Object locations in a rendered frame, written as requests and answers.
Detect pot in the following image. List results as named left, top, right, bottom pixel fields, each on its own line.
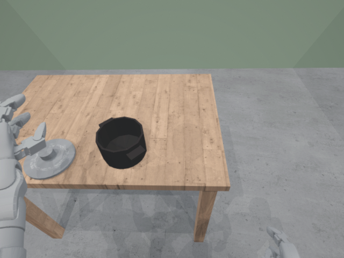
left=96, top=117, right=147, bottom=169

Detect robot left forearm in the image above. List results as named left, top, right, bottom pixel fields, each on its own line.
left=0, top=159, right=27, bottom=258

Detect knob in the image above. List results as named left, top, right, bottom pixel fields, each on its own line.
left=38, top=146, right=55, bottom=161

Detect left robot hand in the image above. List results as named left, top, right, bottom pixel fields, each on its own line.
left=0, top=94, right=46, bottom=161

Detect table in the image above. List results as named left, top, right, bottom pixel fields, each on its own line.
left=12, top=74, right=231, bottom=242

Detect right robot hand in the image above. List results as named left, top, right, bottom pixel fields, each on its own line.
left=262, top=226, right=300, bottom=258

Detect lid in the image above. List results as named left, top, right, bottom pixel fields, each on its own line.
left=23, top=139, right=76, bottom=180

